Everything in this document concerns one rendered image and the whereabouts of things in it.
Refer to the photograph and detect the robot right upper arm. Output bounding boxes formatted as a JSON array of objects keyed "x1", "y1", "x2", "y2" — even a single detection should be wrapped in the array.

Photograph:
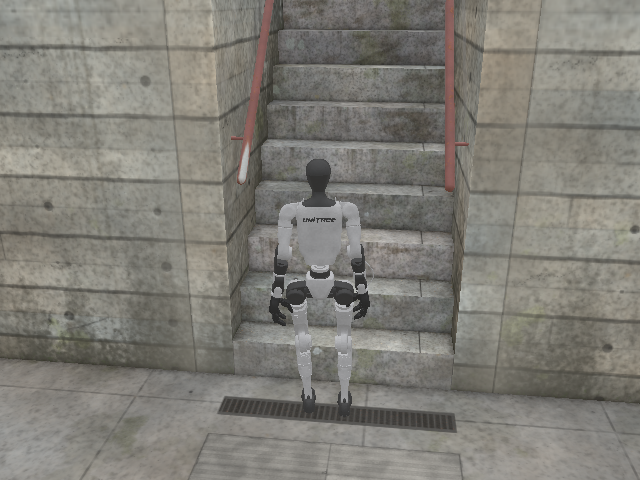
[{"x1": 340, "y1": 201, "x2": 362, "y2": 259}]

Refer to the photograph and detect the robot torso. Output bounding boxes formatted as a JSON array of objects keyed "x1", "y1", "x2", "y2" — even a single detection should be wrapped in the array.
[{"x1": 296, "y1": 197, "x2": 343, "y2": 300}]

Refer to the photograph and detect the robot left forearm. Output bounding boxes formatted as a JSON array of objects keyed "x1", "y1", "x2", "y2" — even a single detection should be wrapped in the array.
[{"x1": 271, "y1": 245, "x2": 288, "y2": 298}]

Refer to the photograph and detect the robot right hand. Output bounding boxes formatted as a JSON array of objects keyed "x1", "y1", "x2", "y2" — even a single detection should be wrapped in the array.
[{"x1": 346, "y1": 291, "x2": 370, "y2": 320}]

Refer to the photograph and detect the robot left upper arm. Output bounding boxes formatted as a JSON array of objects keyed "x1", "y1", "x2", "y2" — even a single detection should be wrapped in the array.
[{"x1": 277, "y1": 202, "x2": 298, "y2": 260}]

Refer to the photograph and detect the right robot foot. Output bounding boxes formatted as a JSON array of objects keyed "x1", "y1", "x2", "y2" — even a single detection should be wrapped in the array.
[{"x1": 337, "y1": 391, "x2": 352, "y2": 417}]

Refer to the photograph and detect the robot right forearm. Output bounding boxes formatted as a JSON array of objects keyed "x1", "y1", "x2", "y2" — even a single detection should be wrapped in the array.
[{"x1": 351, "y1": 244, "x2": 368, "y2": 294}]

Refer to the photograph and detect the robot left hand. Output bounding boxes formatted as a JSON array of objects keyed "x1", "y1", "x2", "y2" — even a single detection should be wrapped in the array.
[{"x1": 269, "y1": 296, "x2": 293, "y2": 326}]

